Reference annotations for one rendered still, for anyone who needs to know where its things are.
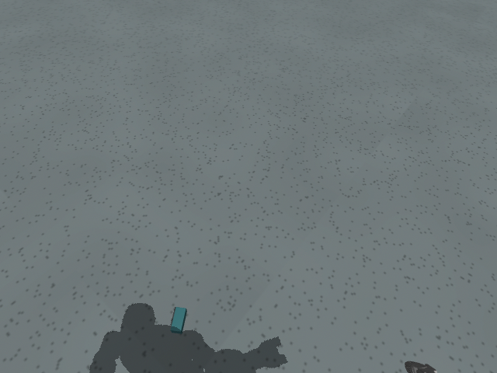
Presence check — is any small box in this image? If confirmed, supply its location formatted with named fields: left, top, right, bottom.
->
left=171, top=307, right=187, bottom=334

